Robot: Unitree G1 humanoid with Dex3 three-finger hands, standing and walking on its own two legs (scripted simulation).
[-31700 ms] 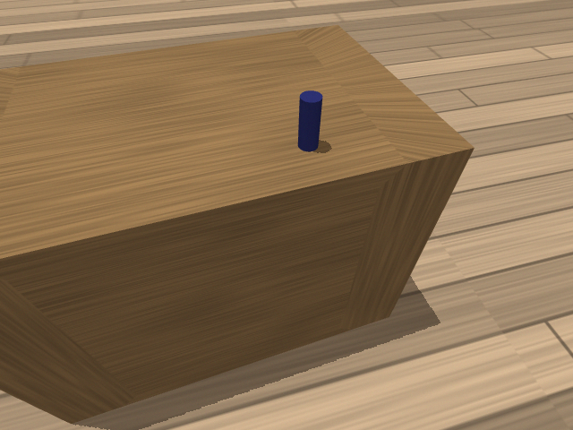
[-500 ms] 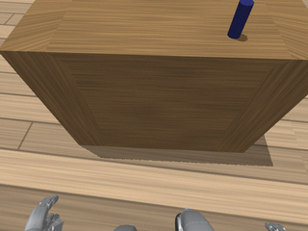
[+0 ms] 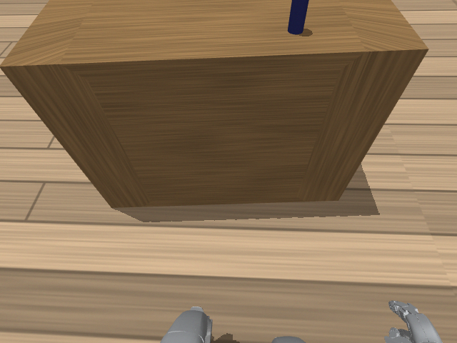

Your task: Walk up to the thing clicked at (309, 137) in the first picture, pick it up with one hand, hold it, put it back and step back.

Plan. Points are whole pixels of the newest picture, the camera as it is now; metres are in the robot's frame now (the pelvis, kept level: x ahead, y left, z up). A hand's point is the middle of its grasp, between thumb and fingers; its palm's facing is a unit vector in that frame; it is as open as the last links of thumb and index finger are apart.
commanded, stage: step back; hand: right
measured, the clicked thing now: (298, 9) +0.88 -0.17 +0.10
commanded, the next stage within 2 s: stand in 1.78 s
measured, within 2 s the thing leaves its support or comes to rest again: neither
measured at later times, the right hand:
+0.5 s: hand out of the picture -0.03 -0.27 -0.12, palm faces -0.12 +0.88 -0.45, open 7.4 cm
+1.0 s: hand out of the picture -0.18 -0.28 -0.15, palm faces -0.13 +0.93 -0.35, open 7.4 cm
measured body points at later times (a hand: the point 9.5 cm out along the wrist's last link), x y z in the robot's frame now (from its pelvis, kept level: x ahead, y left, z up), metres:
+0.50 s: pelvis -0.15 -0.01 +0.01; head -0.10 +0.02 +0.45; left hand -0.06 +0.31 -0.12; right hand -0.02 -0.32 -0.09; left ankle -0.12 +0.11 -0.72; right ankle -0.19 -0.17 -0.64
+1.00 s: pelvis -0.25 -0.03 +0.00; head -0.23 -0.03 +0.45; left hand -0.21 +0.30 -0.11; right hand -0.17 -0.33 -0.13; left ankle -0.25 +0.09 -0.72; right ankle -0.23 -0.17 -0.71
